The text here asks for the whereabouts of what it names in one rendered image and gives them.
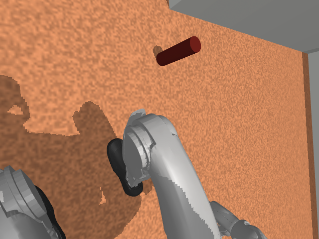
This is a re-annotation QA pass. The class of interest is left robot foot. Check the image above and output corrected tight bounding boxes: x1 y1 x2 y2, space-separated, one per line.
35 186 66 239

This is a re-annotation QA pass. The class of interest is right robot hand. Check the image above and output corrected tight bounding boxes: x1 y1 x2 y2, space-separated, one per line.
209 201 239 239

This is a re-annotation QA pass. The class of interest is right robot arm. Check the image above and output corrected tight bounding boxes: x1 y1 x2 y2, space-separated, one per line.
230 220 267 239

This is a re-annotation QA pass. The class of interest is right robot foot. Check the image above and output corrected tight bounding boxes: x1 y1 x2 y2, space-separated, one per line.
107 138 143 197

